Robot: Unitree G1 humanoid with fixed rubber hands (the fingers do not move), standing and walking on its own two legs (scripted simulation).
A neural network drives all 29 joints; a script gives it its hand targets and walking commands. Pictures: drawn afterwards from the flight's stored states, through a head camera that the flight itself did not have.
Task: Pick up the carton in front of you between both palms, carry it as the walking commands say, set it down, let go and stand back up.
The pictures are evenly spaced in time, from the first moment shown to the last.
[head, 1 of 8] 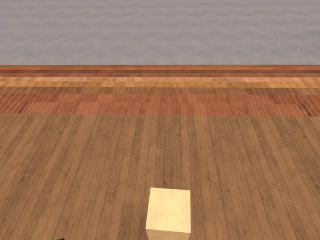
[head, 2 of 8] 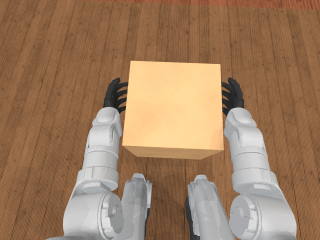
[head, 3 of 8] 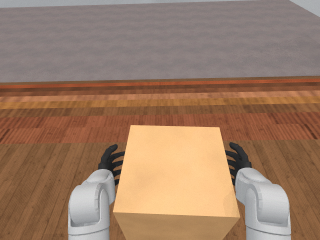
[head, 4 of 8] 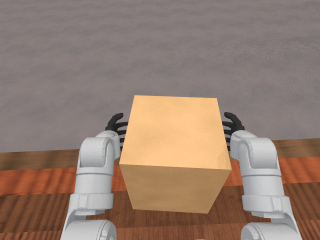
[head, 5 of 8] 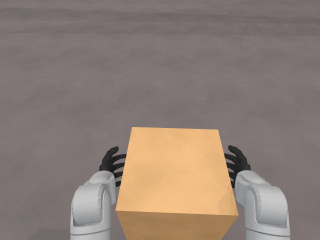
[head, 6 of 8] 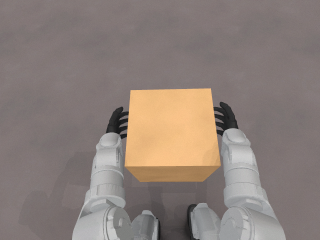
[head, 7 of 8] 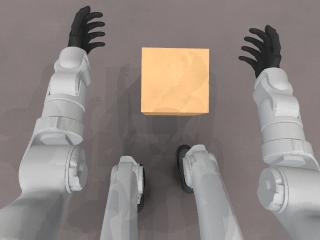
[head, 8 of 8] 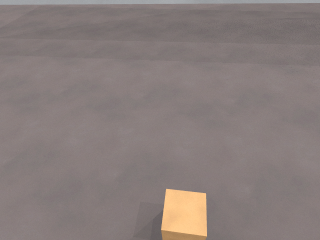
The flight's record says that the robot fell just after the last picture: no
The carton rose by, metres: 0.69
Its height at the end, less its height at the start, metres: -1.21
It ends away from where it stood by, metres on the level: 6.03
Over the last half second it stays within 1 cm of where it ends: yes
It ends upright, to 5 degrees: yes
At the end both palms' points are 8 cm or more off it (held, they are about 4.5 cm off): yes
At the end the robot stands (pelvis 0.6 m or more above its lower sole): yes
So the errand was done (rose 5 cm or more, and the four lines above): yes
